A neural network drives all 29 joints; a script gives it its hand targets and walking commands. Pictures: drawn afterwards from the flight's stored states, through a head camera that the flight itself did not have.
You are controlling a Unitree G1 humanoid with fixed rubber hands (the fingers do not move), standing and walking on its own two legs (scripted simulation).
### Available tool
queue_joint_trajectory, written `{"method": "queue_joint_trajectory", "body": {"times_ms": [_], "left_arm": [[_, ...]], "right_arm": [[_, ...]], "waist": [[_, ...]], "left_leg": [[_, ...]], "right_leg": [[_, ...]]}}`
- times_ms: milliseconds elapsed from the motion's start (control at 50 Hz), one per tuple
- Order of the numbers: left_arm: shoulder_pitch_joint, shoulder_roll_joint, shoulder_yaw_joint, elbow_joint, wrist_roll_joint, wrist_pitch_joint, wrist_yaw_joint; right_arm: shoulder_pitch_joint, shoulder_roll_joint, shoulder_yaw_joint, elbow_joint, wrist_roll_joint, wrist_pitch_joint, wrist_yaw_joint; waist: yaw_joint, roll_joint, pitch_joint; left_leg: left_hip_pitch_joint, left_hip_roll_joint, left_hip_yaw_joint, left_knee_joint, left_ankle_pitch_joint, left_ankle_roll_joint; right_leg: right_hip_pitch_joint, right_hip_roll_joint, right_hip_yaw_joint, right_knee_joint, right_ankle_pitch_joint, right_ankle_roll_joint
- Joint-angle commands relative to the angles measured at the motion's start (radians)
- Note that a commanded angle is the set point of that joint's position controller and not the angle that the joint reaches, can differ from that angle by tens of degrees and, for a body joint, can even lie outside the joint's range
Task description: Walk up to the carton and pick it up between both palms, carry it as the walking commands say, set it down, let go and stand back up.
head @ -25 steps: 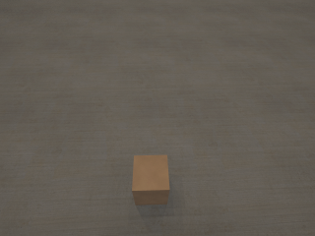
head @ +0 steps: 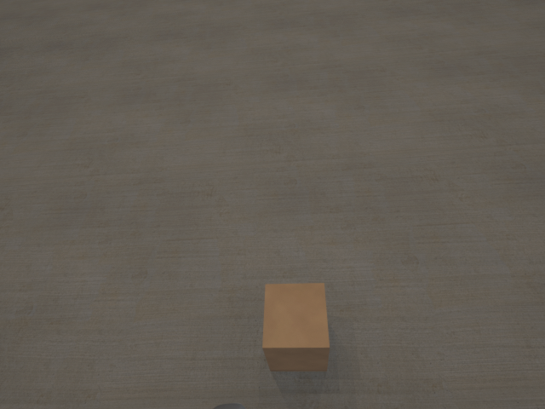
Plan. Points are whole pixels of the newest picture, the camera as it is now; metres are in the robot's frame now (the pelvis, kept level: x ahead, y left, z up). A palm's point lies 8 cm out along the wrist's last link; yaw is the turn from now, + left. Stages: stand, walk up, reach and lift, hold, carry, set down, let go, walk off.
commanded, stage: walk up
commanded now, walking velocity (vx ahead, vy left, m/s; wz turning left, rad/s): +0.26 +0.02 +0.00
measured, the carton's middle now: (296, 328) +0.49 +0.03 -0.66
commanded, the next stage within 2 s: none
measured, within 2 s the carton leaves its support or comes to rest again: neither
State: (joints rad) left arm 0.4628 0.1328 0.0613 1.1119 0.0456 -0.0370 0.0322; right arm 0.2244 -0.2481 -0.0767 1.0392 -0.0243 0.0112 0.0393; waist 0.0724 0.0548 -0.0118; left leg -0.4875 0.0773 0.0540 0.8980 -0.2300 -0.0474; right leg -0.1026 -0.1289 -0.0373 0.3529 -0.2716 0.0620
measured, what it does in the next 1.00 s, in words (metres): walks ahead: left foot, then right foot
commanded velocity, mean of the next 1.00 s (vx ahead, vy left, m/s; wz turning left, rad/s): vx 0.05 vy -0.02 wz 0.00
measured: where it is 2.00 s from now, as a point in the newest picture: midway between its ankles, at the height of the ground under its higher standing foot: outside the picture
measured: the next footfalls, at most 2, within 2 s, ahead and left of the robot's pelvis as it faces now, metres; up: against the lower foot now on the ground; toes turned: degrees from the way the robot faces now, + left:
left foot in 0.12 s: +0.14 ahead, +0.18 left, +0.00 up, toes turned +9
right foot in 0.50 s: +0.25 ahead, -0.08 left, +0.00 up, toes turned -5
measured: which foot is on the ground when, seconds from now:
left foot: up 0.00-0.10, down 0.12-0.54, up 0.56-0.86, down 0.88-1.00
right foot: down 0.00-0.14, up 0.16-0.48, down 0.50-0.88, up 0.90-1.00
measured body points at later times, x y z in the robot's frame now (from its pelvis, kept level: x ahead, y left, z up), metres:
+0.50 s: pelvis +0.14 +0.03 -0.01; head +0.18 +0.03 +0.43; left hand +0.20 +0.26 -0.17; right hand +0.08 -0.18 -0.17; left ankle +0.10 +0.17 -0.75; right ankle +0.21 -0.07 -0.75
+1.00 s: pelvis +0.11 +0.05 +0.00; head +0.12 +0.07 +0.44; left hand +0.13 +0.28 -0.17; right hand +0.13 -0.19 -0.15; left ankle +0.06 +0.13 -0.75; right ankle +0.16 -0.09 -0.73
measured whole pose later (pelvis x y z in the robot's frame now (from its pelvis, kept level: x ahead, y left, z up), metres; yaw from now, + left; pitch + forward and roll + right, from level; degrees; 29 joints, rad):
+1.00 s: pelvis +0.11 +0.05 +0.00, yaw +2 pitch +0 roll -2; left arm 0.23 0.18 0.04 1.06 0.01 0.05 -0.01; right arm 0.28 -0.15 -0.03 1.05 -0.03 0.02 -0.04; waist 0.01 -0.03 0.02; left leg -0.14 0.01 0.05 0.44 -0.30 0.04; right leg -0.36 -0.02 -0.03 0.59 -0.28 -0.01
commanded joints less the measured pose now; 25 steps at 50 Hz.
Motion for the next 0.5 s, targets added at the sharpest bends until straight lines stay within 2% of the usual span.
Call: {"method": "queue_joint_trajectory", "body": {"times_ms": [0,20,40,60,80,100,120,140,160,180,220,240,260,280,300,320,340,380,400,420,440,460,480], "left_arm": [[0.025,0.172,0.034,-0.028,-0.016,-0.017,-0.024],[0.043,0.162,0.029,-0.017,-0.017,-0.015,-0.025],[0.072,0.142,0.019,-0.006,-0.016,-0.014,-0.027],[0.091,0.111,0.007,-0.025,-0.021,-0.019,-0.029],[0.068,0.078,-0.008,-0.076,-0.021,-0.020,-0.027],[0.018,0.085,-0.009,-0.080,-0.010,-0.009,-0.028],[0.028,0.080,-0.013,-0.070,0.005,0.001,-0.031],[-0.007,0.075,-0.012,-0.055,0.002,0.009,-0.039],[-0.042,0.081,-0.005,-0.063,-0.012,0.009,-0.043],[-0.033,0.072,-0.001,-0.058,-0.021,0.015,-0.043],[0.000,0.058,0.001,-0.048,-0.029,0.022,-0.040],[0.009,0.055,-0.005,-0.047,-0.033,0.027,-0.036],[-0.001,0.051,-0.009,-0.047,-0.037,0.029,-0.031],[-0.031,0.049,-0.012,-0.063,-0.038,0.027,-0.034],[-0.057,0.046,-0.017,-0.066,-0.046,0.033,-0.026],[-0.087,0.047,-0.019,-0.081,-0.060,0.034,-0.021],[-0.102,0.051,-0.021,-0.095,-0.056,0.033,-0.019],[-0.106,0.063,-0.029,-0.097,-0.045,0.036,-0.015],[-0.091,0.080,-0.029,-0.093,-0.036,0.034,-0.014],[-0.077,0.123,-0.022,-0.091,-0.024,0.024,-0.011],[-0.069,0.181,-0.005,-0.093,-0.017,0.016,-0.006],[-0.094,0.206,0.000,-0.108,-0.020,0.018,0.000],[-0.127,0.209,-0.003,-0.114,-0.023,0.025,0.002]], "right_arm": [[-0.030,0.022,0.022,-0.071,-0.003,-0.042,-0.001],[0.038,0.006,0.013,-0.038,-0.007,-0.048,-0.006],[0.147,-0.038,-0.004,-0.003,-0.005,-0.056,-0.012],[0.274,-0.125,-0.033,0.022,-0.008,-0.064,-0.025],[0.370,-0.222,-0.050,0.031,-0.005,-0.068,-0.038],[0.313,-0.225,-0.037,0.027,-0.001,-0.063,-0.043],[0.243,-0.180,-0.016,0.007,-0.001,-0.065,-0.041],[0.207,-0.146,-0.012,0.002,-0.005,-0.066,-0.044],[0.150,-0.112,-0.008,-0.020,-0.007,-0.072,-0.043],[0.133,-0.089,-0.009,-0.024,-0.003,-0.079,-0.045],[0.140,-0.043,0.000,-0.013,-0.006,-0.087,-0.049],[0.141,-0.019,0.009,0.000,-0.009,-0.087,-0.053],[0.130,0.011,0.018,0.001,-0.013,-0.090,-0.057],[0.145,0.011,0.017,0.004,-0.013,-0.092,-0.057],[0.121,0.035,0.026,-0.001,-0.010,-0.095,-0.064],[0.101,0.032,0.034,0.005,-0.004,-0.091,-0.069],[0.123,0.018,0.029,0.014,-0.002,-0.083,-0.069],[0.161,0.004,0.027,0.021,0.010,-0.067,-0.072],[0.157,-0.006,0.029,0.017,0.018,-0.059,-0.074],[0.162,0.004,0.033,0.009,0.025,-0.054,-0.073],[0.170,0.031,0.038,-0.016,0.026,-0.048,-0.070],[0.195,0.032,0.037,-0.029,0.033,-0.033,-0.074],[0.198,0.038,0.037,-0.028,0.033,-0.014,-0.078]], "waist": [[-0.047,-0.375,0.128],[-0.063,-0.314,0.097],[-0.097,-0.195,0.037],[-0.151,0.057,-0.042],[-0.193,0.300,-0.087],[-0.164,0.219,-0.016],[-0.122,0.109,0.037],[-0.131,0.022,0.063],[-0.122,0.027,0.113],[-0.108,0.066,0.135],[-0.081,0.156,0.113],[-0.066,0.165,0.100],[-0.051,0.150,0.091],[-0.053,0.167,0.067],[-0.043,0.161,0.077],[-0.029,0.211,0.075],[-0.039,0.224,0.050],[-0.057,0.189,0.018],[-0.048,0.153,0.006],[-0.044,0.060,-0.026],[-0.045,-0.082,-0.082],[-0.051,-0.207,-0.115],[-0.058,-0.242,-0.077]], "left_leg": [[0.212,-0.093,0.157,-0.414,-0.022,-0.010],[0.313,-0.093,0.151,-0.436,-0.037,-0.008],[0.454,-0.044,0.097,-0.428,-0.044,0.002],[0.601,0.146,-0.119,-0.488,-0.046,0.041],[0.668,0.360,-0.449,-0.647,-0.075,0.144],[0.534,0.390,-0.477,-0.699,-0.102,0.185],[0.462,0.407,-0.474,-0.719,-0.117,0.162],[0.399,0.378,-0.397,-0.714,-0.130,0.163],[0.313,0.323,-0.309,-0.714,-0.014,0.128],[0.269,0.293,-0.246,-0.697,0.147,0.115],[0.261,0.233,-0.126,-0.649,0.366,0.129],[0.275,0.215,-0.083,-0.624,0.463,0.148],[0.290,0.196,-0.039,-0.598,0.580,0.151],[0.320,0.171,-0.013,-0.604,0.494,0.152],[0.335,0.166,0.017,-0.575,0.723,0.145],[0.373,0.125,0.041,-0.562,0.853,0.148],[0.409,0.118,0.045,-0.541,0.856,0.153],[0.402,0.122,0.040,-0.488,0.765,0.150],[0.357,0.115,0.050,-0.452,0.657,0.133],[0.282,0.089,0.058,-0.423,0.465,0.091],[0.210,0.053,0.071,-0.391,0.206,0.048],[0.193,0.012,0.073,-0.346,-0.059,0.023],[0.227,0.003,0.047,-0.328,-0.164,0.018]], "right_leg": [[-0.128,-0.072,0.006,-0.090,-0.071,-0.107],[-0.162,-0.058,-0.015,-0.007,-0.097,-0.098],[-0.216,-0.040,-0.054,0.124,-0.078,-0.087],[-0.334,0.011,-0.115,0.342,-0.119,-0.059],[-0.500,0.071,-0.082,0.633,-0.372,-0.041],[-0.514,0.028,0.023,0.777,-0.333,-0.040],[-0.515,0.020,0.050,0.826,-0.283,-0.043],[-0.469,-0.017,0.063,0.779,-0.203,-0.037],[-0.435,-0.034,0.066,0.728,-0.125,-0.034],[-0.407,-0.028,0.064,0.701,-0.100,-0.035],[-0.353,-0.006,0.039,0.651,-0.048,-0.033],[-0.333,0.016,0.015,0.627,-0.037,-0.033],[-0.311,0.028,0.005,0.566,-0.029,-0.032],[-0.315,0.050,-0.026,0.521,-0.015,-0.037],[-0.282,0.055,-0.019,0.433,0.004,-0.031],[-0.275,0.080,-0.013,0.342,-0.004,-0.021],[-0.269,0.103,-0.035,0.301,0.010,-0.026],[-0.176,0.107,-0.054,0.195,0.094,-0.044],[-0.079,0.096,-0.048,0.093,0.208,-0.053],[0.041,0.040,-0.002,0.040,0.433,-0.063],[0.135,-0.053,0.067,0.083,0.671,-0.087],[0.126,-0.168,0.164,0.072,0.734,-0.132],[0.029,-0.193,0.196,0.020,0.607,-0.159]]}}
